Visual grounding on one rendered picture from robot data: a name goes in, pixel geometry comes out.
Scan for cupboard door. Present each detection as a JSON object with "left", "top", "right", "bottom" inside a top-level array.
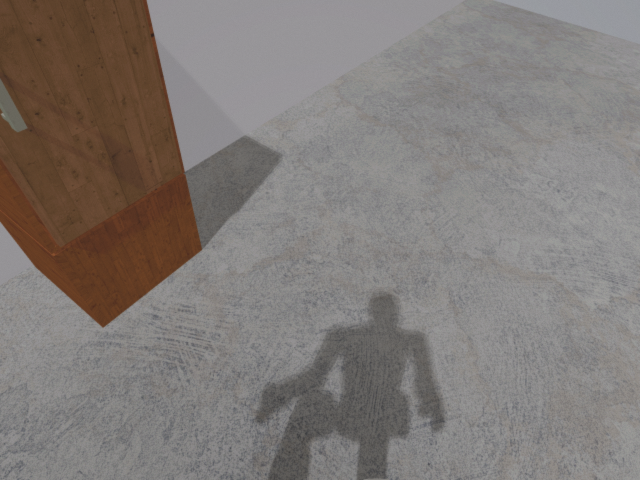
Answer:
[{"left": 0, "top": 0, "right": 182, "bottom": 247}]

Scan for handle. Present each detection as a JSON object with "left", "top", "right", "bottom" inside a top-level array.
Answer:
[{"left": 0, "top": 79, "right": 27, "bottom": 132}]

